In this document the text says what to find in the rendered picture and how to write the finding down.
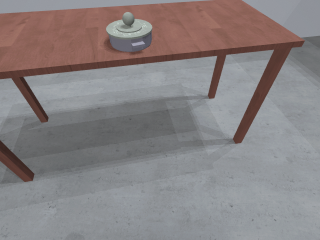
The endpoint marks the knob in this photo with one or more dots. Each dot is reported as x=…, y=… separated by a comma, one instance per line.
x=128, y=18

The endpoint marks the pot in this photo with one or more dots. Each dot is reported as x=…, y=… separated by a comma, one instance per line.
x=131, y=45

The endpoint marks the lid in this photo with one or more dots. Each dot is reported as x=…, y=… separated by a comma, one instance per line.
x=140, y=28

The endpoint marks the table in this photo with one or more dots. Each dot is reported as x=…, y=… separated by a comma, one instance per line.
x=68, y=40

